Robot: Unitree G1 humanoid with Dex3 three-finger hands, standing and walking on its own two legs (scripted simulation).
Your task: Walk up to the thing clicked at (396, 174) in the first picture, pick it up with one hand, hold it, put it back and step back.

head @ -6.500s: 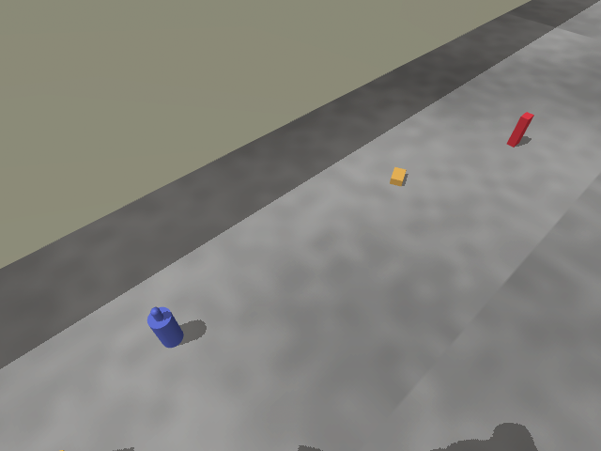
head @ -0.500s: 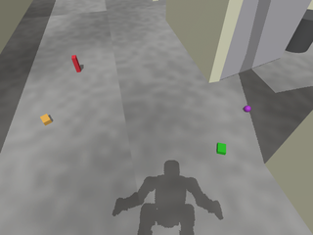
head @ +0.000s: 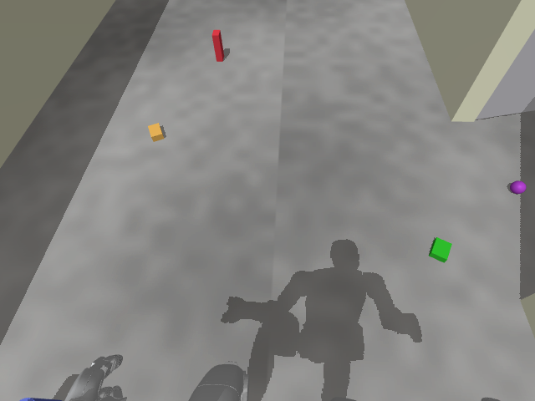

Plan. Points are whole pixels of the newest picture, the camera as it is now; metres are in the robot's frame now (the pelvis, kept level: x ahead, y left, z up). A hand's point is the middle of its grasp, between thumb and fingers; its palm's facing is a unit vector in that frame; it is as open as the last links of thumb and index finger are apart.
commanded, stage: walk up
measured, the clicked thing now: (156, 132) +1.37 +0.70 -0.75
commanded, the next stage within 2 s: none
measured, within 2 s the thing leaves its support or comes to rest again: neither
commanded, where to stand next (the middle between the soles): +0.05 +0.02 m, yaw +36 degrees
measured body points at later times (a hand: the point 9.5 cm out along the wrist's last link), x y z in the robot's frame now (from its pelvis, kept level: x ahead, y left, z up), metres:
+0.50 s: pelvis +0.02 -0.02 -0.03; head +0.06 +0.00 +0.42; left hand +0.00 +0.33 -0.13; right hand +0.23 -0.29 -0.13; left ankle +0.02 +0.15 -0.74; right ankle +0.07 -0.14 -0.74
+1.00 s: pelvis +0.00 +0.00 -0.02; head +0.02 +0.04 +0.43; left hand -0.11 +0.31 -0.14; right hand +0.25 -0.22 -0.11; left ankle -0.02 +0.11 -0.74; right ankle +0.07 -0.14 -0.70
